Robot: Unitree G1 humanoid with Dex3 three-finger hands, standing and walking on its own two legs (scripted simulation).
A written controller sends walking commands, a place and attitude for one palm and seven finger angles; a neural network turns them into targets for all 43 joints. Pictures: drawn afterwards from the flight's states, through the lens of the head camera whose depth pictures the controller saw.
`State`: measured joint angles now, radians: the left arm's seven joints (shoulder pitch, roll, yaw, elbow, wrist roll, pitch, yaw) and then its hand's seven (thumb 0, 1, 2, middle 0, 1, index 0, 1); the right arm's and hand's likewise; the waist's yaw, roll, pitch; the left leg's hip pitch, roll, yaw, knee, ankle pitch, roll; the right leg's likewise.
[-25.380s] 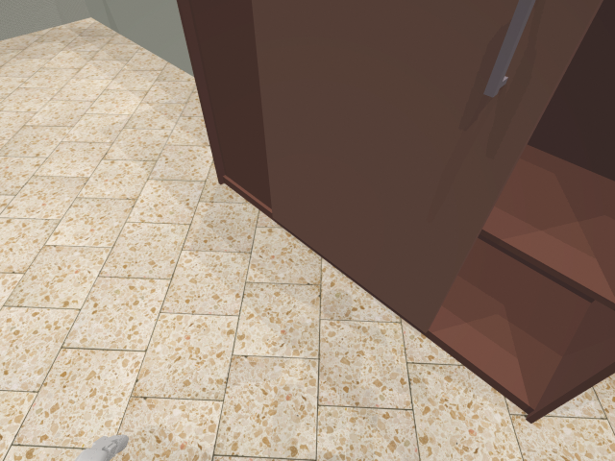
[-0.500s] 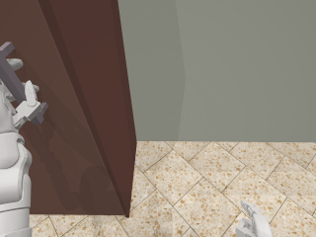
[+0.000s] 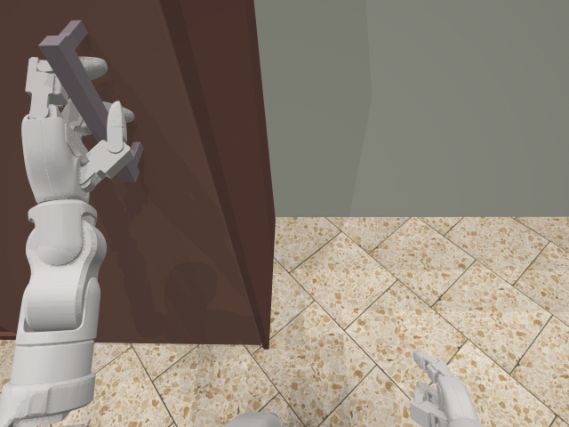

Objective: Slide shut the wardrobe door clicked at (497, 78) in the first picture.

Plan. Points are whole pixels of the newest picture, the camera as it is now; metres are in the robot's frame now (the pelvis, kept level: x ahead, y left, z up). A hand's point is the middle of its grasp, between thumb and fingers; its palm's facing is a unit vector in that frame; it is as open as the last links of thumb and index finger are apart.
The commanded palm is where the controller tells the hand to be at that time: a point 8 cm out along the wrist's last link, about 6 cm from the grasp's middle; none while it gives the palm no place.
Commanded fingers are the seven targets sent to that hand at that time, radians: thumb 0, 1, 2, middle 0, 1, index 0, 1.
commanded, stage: stop walking and hold the door there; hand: left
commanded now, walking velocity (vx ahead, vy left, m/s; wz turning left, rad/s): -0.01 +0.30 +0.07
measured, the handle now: (105, 110) +0.39 +0.22 +0.25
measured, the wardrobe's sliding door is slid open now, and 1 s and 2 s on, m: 0.00 0.00 0.00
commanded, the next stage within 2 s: loosen the grip on the handle in 1.06 s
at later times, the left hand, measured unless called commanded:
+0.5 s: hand (107, 154) +0.34 +0.21 +0.23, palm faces +0.04 -0.98 -0.17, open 7.5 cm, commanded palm +0.32 +0.22 +0.23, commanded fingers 0.00 0.90 0.90 -0.45 -1.40 -0.45 -1.40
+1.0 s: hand (115, 150) +0.34 +0.20 +0.23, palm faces +0.10 -0.99 -0.11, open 7.1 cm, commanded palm +0.32 +0.22 +0.23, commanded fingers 0.00 0.90 0.90 -0.45 -1.40 -0.45 -1.40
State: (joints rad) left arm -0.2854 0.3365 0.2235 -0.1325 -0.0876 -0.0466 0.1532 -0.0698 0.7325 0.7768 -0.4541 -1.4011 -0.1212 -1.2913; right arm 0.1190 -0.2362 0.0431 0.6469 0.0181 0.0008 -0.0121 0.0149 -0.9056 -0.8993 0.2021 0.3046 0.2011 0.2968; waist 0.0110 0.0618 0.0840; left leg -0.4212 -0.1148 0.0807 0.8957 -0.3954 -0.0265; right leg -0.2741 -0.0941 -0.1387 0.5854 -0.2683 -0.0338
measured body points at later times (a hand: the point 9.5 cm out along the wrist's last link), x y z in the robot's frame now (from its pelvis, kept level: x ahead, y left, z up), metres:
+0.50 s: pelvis +0.00 +0.12 +0.00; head +0.05 +0.11 +0.44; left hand +0.33 +0.26 +0.24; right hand +0.20 -0.05 -0.11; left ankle -0.02 +0.25 -0.73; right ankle +0.01 -0.02 -0.72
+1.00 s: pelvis +0.01 +0.08 +0.01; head +0.05 +0.07 +0.46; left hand +0.33 +0.25 +0.24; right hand +0.23 -0.12 -0.08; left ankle -0.01 +0.19 -0.72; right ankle +0.03 -0.02 -0.72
